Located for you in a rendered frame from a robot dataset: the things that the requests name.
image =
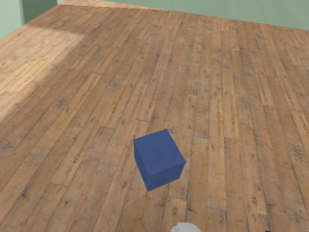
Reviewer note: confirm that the carton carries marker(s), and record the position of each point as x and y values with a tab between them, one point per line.
158	158

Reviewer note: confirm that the robot right thigh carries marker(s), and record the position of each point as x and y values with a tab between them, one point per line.
185	227

